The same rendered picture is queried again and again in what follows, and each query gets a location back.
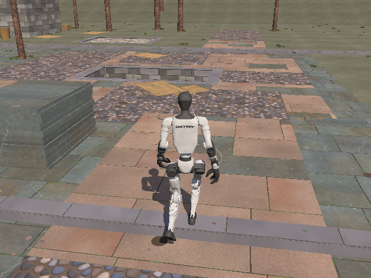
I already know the left robot upper arm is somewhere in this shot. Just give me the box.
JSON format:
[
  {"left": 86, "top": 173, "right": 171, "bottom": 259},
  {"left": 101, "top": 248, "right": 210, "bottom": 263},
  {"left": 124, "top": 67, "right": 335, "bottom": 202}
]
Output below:
[{"left": 159, "top": 117, "right": 173, "bottom": 149}]

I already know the robot foot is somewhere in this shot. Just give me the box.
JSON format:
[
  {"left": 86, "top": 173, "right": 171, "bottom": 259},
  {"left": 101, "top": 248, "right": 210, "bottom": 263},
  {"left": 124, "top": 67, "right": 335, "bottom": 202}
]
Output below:
[
  {"left": 188, "top": 212, "right": 197, "bottom": 225},
  {"left": 164, "top": 230, "right": 176, "bottom": 241}
]

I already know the right robot upper arm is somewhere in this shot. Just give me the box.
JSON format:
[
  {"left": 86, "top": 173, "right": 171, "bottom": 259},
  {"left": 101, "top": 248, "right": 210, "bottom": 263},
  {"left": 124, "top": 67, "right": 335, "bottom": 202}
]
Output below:
[{"left": 197, "top": 116, "right": 213, "bottom": 149}]

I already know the robot left forearm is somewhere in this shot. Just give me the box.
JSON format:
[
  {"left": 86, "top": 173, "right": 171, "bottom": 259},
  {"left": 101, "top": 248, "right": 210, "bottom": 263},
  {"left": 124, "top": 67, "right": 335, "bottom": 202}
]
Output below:
[{"left": 157, "top": 141, "right": 166, "bottom": 160}]

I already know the robot right forearm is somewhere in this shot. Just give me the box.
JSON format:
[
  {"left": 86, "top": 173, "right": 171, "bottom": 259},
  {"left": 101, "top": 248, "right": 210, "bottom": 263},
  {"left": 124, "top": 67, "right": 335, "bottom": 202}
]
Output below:
[{"left": 207, "top": 140, "right": 219, "bottom": 169}]

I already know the robot right hand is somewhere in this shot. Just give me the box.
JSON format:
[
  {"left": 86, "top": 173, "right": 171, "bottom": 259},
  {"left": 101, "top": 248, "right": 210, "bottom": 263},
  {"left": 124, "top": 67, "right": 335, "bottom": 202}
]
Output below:
[{"left": 206, "top": 168, "right": 220, "bottom": 184}]

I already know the right robot foot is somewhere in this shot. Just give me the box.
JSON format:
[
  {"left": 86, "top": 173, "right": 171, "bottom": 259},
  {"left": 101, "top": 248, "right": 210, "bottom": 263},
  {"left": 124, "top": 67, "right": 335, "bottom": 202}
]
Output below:
[{"left": 188, "top": 212, "right": 197, "bottom": 225}]

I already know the left robot foot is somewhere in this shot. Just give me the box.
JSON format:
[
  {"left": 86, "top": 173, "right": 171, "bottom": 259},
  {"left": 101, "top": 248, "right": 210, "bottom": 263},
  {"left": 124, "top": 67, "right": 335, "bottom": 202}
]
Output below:
[{"left": 164, "top": 230, "right": 176, "bottom": 241}]

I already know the robot left hand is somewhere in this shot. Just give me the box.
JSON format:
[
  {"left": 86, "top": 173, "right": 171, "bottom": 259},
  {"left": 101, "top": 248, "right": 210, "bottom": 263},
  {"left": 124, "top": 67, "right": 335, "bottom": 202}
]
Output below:
[{"left": 157, "top": 158, "right": 171, "bottom": 169}]

